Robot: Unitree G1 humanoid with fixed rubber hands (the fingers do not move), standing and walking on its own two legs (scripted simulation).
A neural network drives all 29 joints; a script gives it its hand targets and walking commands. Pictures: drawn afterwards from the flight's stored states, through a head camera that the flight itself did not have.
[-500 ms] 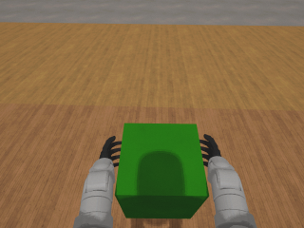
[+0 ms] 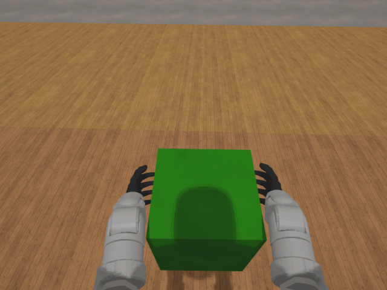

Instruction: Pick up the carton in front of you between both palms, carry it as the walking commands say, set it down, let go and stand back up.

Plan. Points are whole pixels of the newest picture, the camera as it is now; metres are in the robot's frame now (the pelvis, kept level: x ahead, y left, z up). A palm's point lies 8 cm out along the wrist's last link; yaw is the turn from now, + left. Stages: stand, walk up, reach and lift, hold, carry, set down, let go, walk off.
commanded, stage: reach and lift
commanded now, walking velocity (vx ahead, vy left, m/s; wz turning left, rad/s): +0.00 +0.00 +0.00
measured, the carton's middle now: (202, 213) +0.30 +0.00 -0.04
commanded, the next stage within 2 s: hold in 0.46 s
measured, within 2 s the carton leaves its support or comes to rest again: neither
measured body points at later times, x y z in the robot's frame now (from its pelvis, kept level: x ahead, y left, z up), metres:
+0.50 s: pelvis +0.01 +0.00 +0.00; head -0.02 +0.00 +0.45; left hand +0.31 +0.15 +0.03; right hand +0.32 -0.15 +0.04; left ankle +0.03 +0.13 -0.74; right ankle +0.02 -0.13 -0.74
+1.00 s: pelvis +0.00 +0.00 +0.00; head -0.04 +0.00 +0.45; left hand +0.30 +0.15 +0.05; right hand +0.31 -0.15 +0.05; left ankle +0.03 +0.13 -0.74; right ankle +0.02 -0.13 -0.74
